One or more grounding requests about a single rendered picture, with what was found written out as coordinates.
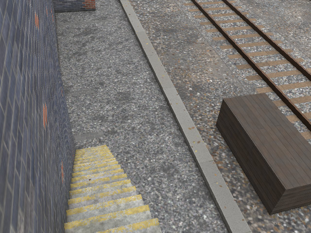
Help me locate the stairs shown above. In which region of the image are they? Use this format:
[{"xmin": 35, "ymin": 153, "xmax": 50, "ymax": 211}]
[{"xmin": 64, "ymin": 145, "xmax": 162, "ymax": 233}]

